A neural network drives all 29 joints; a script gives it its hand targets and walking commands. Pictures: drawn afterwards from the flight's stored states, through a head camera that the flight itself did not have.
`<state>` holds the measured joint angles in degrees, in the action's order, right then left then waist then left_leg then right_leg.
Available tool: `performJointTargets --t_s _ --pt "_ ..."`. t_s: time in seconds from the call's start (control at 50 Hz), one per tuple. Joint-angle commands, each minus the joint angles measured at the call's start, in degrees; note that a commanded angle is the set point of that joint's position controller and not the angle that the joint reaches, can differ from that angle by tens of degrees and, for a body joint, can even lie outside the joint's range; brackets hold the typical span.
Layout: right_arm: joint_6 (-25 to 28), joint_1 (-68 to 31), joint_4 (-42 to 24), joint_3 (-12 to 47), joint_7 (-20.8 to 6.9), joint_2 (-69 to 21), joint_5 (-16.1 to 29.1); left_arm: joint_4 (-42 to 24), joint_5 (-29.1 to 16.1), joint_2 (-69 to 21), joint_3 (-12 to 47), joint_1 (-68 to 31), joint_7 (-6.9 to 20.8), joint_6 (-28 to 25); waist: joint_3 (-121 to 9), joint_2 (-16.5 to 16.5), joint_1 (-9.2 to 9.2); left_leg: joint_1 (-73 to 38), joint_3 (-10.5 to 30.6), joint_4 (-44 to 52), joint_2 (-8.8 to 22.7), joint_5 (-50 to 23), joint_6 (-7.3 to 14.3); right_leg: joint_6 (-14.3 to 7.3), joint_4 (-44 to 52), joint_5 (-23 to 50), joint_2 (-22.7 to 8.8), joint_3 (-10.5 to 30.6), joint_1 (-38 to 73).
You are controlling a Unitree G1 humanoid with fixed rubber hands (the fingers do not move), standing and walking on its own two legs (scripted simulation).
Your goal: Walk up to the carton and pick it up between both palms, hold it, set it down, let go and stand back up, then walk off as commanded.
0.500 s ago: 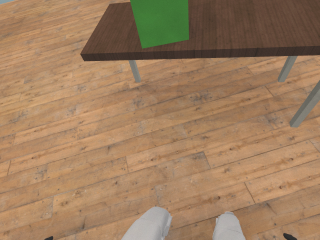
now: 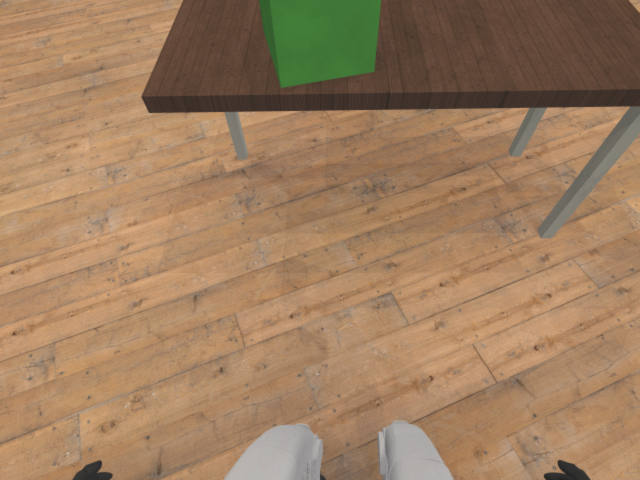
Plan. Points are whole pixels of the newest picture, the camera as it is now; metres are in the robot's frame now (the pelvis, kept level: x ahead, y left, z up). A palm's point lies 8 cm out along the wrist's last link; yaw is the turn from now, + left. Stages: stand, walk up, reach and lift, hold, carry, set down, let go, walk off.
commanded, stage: walk off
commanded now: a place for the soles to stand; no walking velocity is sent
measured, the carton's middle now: (313, 3) +1.04 +0.14 +0.03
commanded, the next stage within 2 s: stand in 0.70 s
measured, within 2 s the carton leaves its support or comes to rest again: neither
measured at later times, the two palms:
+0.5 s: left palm out of the picture +0.06 +0.36 -0.11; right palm (571, 463) +0.17 -0.27 -0.08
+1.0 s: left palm out of the picture +0.06 +0.29 -0.07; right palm out of the picture +0.15 -0.35 -0.11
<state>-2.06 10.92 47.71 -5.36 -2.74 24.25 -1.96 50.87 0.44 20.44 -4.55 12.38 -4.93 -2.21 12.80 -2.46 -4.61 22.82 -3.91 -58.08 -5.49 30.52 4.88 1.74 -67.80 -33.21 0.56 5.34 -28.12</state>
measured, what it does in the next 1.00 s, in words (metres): steps on the spot: right foot, then left foot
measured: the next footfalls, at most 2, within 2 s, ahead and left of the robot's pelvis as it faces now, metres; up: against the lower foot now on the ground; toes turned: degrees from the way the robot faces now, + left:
right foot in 0.04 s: +0.07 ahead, -0.14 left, +0.00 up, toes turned +5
left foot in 0.30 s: +0.09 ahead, +0.20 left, +0.00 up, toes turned -4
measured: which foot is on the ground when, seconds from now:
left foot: down 0.00-0.06, up 0.08-0.28, down 0.30-0.68, up 0.70-1.00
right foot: up 0.00-0.02, down 0.04-0.32, up 0.34-0.62, down 0.64-1.00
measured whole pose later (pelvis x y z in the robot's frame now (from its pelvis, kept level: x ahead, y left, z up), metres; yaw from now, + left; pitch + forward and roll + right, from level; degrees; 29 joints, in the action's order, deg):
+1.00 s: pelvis +0.03 -0.04 +0.01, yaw +2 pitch -6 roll +4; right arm -0.5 11.6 47.7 -3.0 2.5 24.0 0.6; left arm 50.9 0.4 22.2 -4.6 11.6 -2.0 -1.5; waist 12.3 -1.1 -4.6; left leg 22.6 9.9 -61.8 -5.0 32.5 -4.2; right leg -3.3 -58.3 -27.7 2.6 2.7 -24.7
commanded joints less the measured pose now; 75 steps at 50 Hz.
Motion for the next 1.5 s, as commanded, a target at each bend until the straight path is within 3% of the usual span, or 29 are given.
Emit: performJointTargets --t_s 0.0,0.02,0.08,0.18,0.22,0.24,0.26,0.28,0.32,0.4,0.52,0.58,0.6,0.62,0.64,0.66,0.68,0.7,0.74,0.86,1.02,1.1,1.16,1.18,1.2,1.24,1.34,1.4,1.48 --pt "3.77 -5.86 -10.28 -2.22 3.15 10.75 1.16 -0.06 0.59 20.72 -5.14 22.95 -0.02 -1.85 -17.29 23.37 -7.14 17.77 13.13 -16.0 -4.26 -9.13 -9.26 -16.57 41.08 19.44 -20.33 26.33 33.56" --pt "2.84 -2.49 -9.33 -2.99 3.24 10.67 0.51 -1.77 0.37 22.81 -4.83 16.44 0.33 -1.61 -16.95 14.81 -2.07 20.45 15.57 -19.57 -3.26 4.97 -7.5 -19.7 41.64 20.74 -23.7 37.12 30.65" --pt "2.63 -1.36 -7.13 -3.44 2.55 13.0 -0.34 -5.09 1.11 21.92 -3.71 3.08 0.42 -2.16 -4.62 9.69 1.26 22.04 20.0 -21.95 4.49 7.24 -5.15 -21.84 43.99 4.79 -25.76 37.16 15.75" --pt "5.11 -3.07 -6.23 -2.47 2.36 11.21 0.78 -4.02 1.36 20.58 -2.8 2.91 2.51 -2.67 -2.37 15.42 1.46 16.19 13.7 3.3 5.92 12.67 -3.45 -16.27 35.57 26.03 -16.52 19.8 18.35" --pt "6.34 6.72 -1.62 -2.94 2.65 10.63 1.6 -5.7 1.12 19.97 -2.12 -4.02 3.56 -1.25 -6.25 15.26 7.88 -4.65 8.65 26.46 3.02 1.88 -2.35 -11.48 24.96 27.5 -8.71 6.43 8.9" --pt "7.1 14.02 1.58 -4.28 3.55 12.53 1.28 -5.51 0.95 16.99 -1.75 -6.72 3.64 -0.81 -10.29 5.72 12.2 -17.37 15.02 32.37 3.67 -4.6 -2.73 -8.05 5.42 31.11 -3.76 0.48 0.93" --pt "7.9 18.94 2.48 -5.39 4.68 17.34 0.49 -6.42 0.75 13.4 -0.96 -6.84 3.46 -0.68 -13.2 -3.81 12.84 -23.93 34.63 34.28 13.34 -14.53 -1.05 -4.7 -8.61 14.18 1.85 -0.27 -10.38" --pt "7.71 15.98 2.48 -5.26 5.63 19.38 0.83 -6.73 0.65 12.85 -0.63 -6.62 3.29 -0.01 -13.57 -2.58 9.14 -25.4 48.18 33.87 20.62 -24.06 2.52 -3.97 -9.67 -4.69 3.78 -0.28 -18.12" --pt "7.79 9.57 1.12 -4.83 6.11 20.31 2.0 -7.19 0.74 16.2 -1.44 -4.56 3.38 0.8 -12.43 2.12 6.42 -17.46 54.76 35.61 24.33 -24.4 5.39 -4.2 -6.55 -4.35 0.16 2.99 -12.79" --pt "8.49 9.93 0.4 -2.69 6.93 15.84 1.66 -7.09 0.55 15.28 -2.99 -3.07 4.32 1.01 -10.64 -2.27 5.39 -17.95 39.39 23.97 20.77 -43.51 3.16 -4.07 -2.24 -2.49 -1.83 1.56 -12.41" --pt "8.11 6.05 -1.75 -2.34 7.44 16.19 1.0 -8.5 1.31 15.51 -3.36 -2.2 4.66 1.27 -13.49 -5.91 4.64 -10.89 37.52 20.1 23.48 -42.94 9.49 -4.74 5.62 0.88 -2.48 0.94 -6.03" --pt "7.63 -0.64 -3.4 -1.95 7.04 16.72 1.06 -6.26 1.16 15.14 -3.94 3.4 4.95 0.82 -14.11 -8.68 0.45 0.6 29.95 14.61 19.03 -33.66 6.29 -5.57 20.01 13.95 -1.79 -0.13 9.63" --pt "7.44 -3.76 -4.08 -1.2 7.16 14.6 1.24 -4.43 0.9 16.04 -4.48 8.4 4.73 0.53 -15.11 -3.1 -3.1 5.95 22.44 8.45 13.53 -29.48 1.9 -6.31 26.65 24.01 -2.36 0.5 18.87" --pt "7.15 -4.04 -4.71 -0.35 7.25 11.17 1.62 -3.86 1.25 19.93 -5.28 12.55 4.55 0.27 -15.96 6.41 -4.24 10.95 15.11 -4.38 3.56 -21.35 -2.39 -9.44 33.04 30.5 -8.94 13.57 21.66" --pt "6.81 -0.37 -3.64 -0.02 7.84 9.16 2.32 -5.63 0.86 21.97 -5.02 9.1 4.77 0.09 -14.53 15.46 -1.24 13.29 8.27 -12.43 -2.34 4.24 -4.55 -13.12 42.17 33.65 -16.8 28.12 18.89" --pt "6.92 2.54 -2.76 -0.57 8.03 10.78 1.37 -6.64 0.69 23.91 -4.8 4.03 5.12 0.24 -14.98 13.6 2.12 12.74 9.78 -14.32 -0.78 13.46 -4.92 -16.27 46.34 29.49 -20.55 39.35 19.01" --pt "6.97 2.46 -1.45 -0.8 8.12 11.33 1.19 -6.46 0.29 24.15 -4.65 2.78 4.94 0.36 -11.43 8.94 2.01 13.72 11.98 -13.61 0.55 10.08 -4.67 -13.23 47.77 23.27 -20.23 39.27 17.35" --pt "5.78 -8.57 -3.07 -1.07 6.55 11.32 2.21 -1.32 -0.56 20.64 -3.56 4.69 3.88 -0.42 -6.35 -3.35 -1.65 16.1 17.55 -11.7 2.89 2.87 -3.93 -6.64 47.06 23.04 -15.94 36.86 14.57" --pt "4.57 -5.94 -3.5 -0.61 5.63 9.1 2.41 1.1 -0.67 19.58 -3.25 7.37 2.51 -0.82 -5.95 3.75 -1.54 17.24 16.01 -8.77 3.1 0.67 -4.09 1.96 43.49 32.62 -13.54 28.11 19.31" --pt "2.51 -1.64 -1.58 -0.94 5.68 10.06 2.8 0.13 0.07 16.1 -2.84 6.17 0.97 -0.78 -10.27 15.64 -0.54 13.46 16.08 -7.84 -0.78 -0.47 -5.23 6.87 42.14 39.71 -9.59 21.51 23.01" --pt "2.24 -2.3 -1.2 -1.49 5.3 10.7 1.96 -2.46 1.19 17.34 -3.0 -1.2 0.7 -1.07 -8.0 11.59 1.25 10.64 17.34 -3.54 3.0 -2.26 -4.7 -4.12 48.0 5.01 -14.41 28.77 14.11" --pt "3.99 -2.48 -1.07 -1.69 5.08 11.82 1.77 -3.0 1.42 16.86 -3.01 -5.52 1.92 -1.3 -9.27 10.26 2.97 3.42 17.01 2.4 3.98 5.32 -4.41 -13.52 41.35 11.87 -16.5 28.07 8.51" --pt "6.22 6.0 2.85 -1.31 5.07 10.91 1.34 -3.27 1.16 15.14 -2.53 -9.0 2.85 -0.84 -14.92 4.77 8.39 -13.22 15.12 30.6 7.3 -8.84 -2.9 -10.04 26.03 26.7 -9.04 12.95 5.18" --pt "6.98 6.48 3.81 -2.19 5.07 15.53 0.53 -3.48 0.48 10.7 -1.77 -6.33 2.99 -0.73 -18.24 -7.1 6.65 -16.23 31.39 34.44 15.73 -18.46 1.57 -5.4 13.64 24.54 -3.24 4.31 1.88" --pt "7.3 2.08 2.11 -1.81 4.69 15.34 0.73 -3.59 0.34 10.19 -1.29 -5.38 2.69 -0.55 -15.05 -5.77 3.74 -12.73 42.14 34.52 20.8 -30.88 5.77 -3.89 12.64 3.54 1.4 2.11 -0.92" --pt "7.36 -0.61 1.17 -2.14 5.23 16.24 0.79 -3.22 0.12 15.61 -2.81 -7.88 2.4 -0.12 -11.34 -0.55 4.75 -9.3 47.34 33.69 19.5 -28.79 5.21 -4.35 13.04 -1.31 1.12 6.26 -3.01" --pt "6.97 -4.64 0.41 -1.1 4.64 14.27 0.75 0.15 -0.1 14.81 -2.86 -2.34 3.34 -0.07 -8.57 -8.73 2.1 -1.44 42.35 33.67 17.02 -21.66 5.43 -4.89 15.29 -1.69 0.63 4.24 2.92" --pt "6.73 -8.3 -0.93 -0.66 4.28 12.98 1.39 1.02 0.08 14.91 -2.72 -0.81 3.56 -0.82 -10.61 -8.62 0.42 6.07 35.37 29.2 14.27 -18.51 4.64 -4.92 24.68 11.14 -1.76 2.96 14.51" --pt "5.8 -7.54 -1.15 0.09 4.74 9.05 2.65 2.18 0.34 19.95 -3.17 -0.32 3.64 -1.83 -13.83 -1.11 0.56 0.62 16.84 8.02 1.88 -15.8 -2.51 -13.62 38.95 22.78 -15.1 25.56 12.35"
